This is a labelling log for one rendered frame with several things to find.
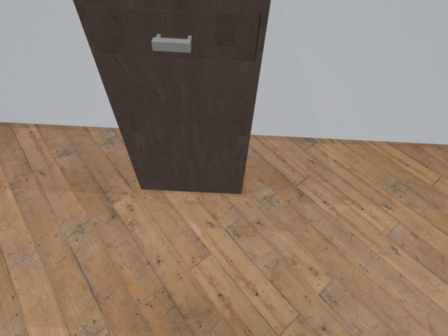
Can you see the drawer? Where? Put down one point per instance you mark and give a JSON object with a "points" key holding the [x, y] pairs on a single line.
{"points": [[215, 36]]}

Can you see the cabinet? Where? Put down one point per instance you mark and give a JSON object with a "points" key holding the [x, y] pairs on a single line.
{"points": [[186, 123]]}

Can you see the handle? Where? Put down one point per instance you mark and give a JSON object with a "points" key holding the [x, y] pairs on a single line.
{"points": [[171, 44]]}

